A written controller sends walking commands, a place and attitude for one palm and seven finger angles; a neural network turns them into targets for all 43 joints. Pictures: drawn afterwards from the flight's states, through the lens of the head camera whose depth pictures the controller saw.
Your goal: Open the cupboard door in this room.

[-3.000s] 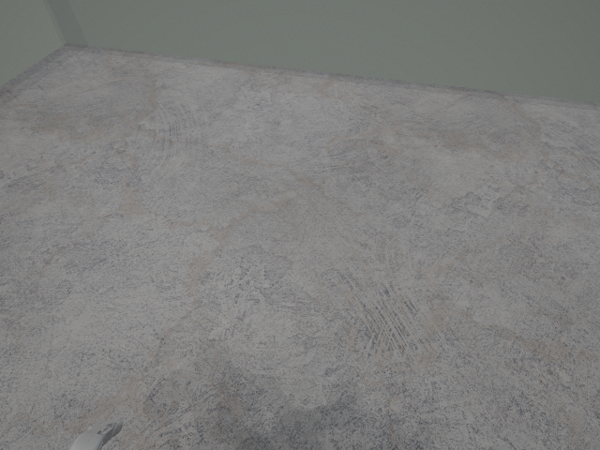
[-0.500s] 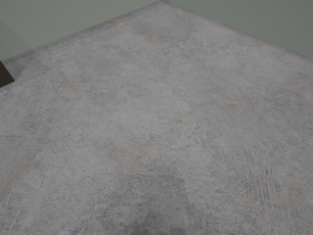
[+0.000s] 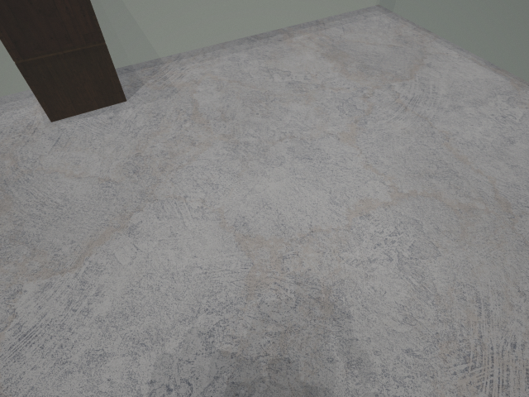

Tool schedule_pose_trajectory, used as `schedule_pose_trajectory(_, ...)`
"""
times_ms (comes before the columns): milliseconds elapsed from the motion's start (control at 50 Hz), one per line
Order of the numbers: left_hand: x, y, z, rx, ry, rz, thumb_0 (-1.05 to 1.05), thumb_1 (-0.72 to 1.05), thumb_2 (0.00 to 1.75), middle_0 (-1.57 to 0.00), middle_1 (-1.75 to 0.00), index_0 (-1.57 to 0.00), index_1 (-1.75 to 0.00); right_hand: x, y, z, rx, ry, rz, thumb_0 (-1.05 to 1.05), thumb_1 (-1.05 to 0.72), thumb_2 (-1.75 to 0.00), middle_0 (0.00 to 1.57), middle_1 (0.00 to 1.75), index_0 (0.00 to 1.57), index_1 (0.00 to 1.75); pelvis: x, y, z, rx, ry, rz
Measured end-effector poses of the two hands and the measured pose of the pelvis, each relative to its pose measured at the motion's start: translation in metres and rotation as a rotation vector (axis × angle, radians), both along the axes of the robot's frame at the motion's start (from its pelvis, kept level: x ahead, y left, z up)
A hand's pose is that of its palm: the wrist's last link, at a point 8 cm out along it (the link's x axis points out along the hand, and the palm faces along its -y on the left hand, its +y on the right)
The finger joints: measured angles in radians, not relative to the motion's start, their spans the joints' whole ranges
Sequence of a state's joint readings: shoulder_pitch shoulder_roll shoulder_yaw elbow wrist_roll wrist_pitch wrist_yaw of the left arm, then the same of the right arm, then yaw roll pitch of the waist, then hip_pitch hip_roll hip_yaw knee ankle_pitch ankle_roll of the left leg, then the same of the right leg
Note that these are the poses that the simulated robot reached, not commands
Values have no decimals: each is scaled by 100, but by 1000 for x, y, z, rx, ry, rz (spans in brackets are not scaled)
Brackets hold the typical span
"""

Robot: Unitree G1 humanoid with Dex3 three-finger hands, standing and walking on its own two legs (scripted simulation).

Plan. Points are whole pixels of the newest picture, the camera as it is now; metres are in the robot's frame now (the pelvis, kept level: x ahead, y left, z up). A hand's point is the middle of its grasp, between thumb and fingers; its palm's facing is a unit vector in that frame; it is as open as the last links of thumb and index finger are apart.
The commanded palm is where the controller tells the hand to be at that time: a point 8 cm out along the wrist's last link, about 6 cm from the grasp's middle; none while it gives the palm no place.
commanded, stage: stand and wait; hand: left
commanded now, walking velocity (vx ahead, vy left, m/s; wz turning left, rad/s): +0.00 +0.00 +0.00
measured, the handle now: out of the picture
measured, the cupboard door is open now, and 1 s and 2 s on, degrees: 0 0 0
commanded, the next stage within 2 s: turn or walk to find it in 0.12 s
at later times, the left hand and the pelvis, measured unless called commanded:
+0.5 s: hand out of the picture +0.01 +0.20 -0.15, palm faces +0.13 -0.95 -0.27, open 7.4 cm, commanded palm none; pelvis -0.04 +0.00 +0.00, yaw +6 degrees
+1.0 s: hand out of the picture -0.12 +0.23 -0.18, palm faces +0.31 -0.93 -0.20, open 7.4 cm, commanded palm none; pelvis -0.08 +0.04 +0.00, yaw +14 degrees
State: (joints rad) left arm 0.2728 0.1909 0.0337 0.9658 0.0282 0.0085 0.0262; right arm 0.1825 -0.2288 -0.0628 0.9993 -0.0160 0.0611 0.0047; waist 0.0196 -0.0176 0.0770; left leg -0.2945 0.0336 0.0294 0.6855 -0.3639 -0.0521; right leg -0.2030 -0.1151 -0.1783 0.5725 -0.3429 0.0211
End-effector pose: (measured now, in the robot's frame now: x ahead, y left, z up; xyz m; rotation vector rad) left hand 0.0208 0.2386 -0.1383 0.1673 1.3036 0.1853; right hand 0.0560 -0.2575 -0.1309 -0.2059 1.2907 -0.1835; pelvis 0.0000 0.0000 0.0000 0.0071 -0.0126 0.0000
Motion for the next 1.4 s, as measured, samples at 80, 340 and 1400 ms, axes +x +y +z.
schedule_pose_trajectory(80, -29, 24, -15, -10, 84, 45, 0, 91, 90, -20, -30, -20, -30, 27, 28, 7, -11, -84, 49, 1, -92, -90, 20, 30, 19, 30, -1, 16, -4, 1, -11, -11)
schedule_pose_trajectory(340, -28, 31, 7, 4, 31, 61, 0, 91, 90, -20, -30, -19, -30, 12, 58, 7, 55, -106, 69, 0, -93, -90, 21, 30, 20, 30, -20, 24, 9, -2, -16, 32)
schedule_pose_trajectory(1400, -158, 17, 20, 58, -89, 323, 0, 91, 90, -20, -30, -19, -30, -69, 54, -20, 80, 62, 299, 1, -92, -90, 21, 30, 20, 30, -115, 12, 3, 11, -14, 364)
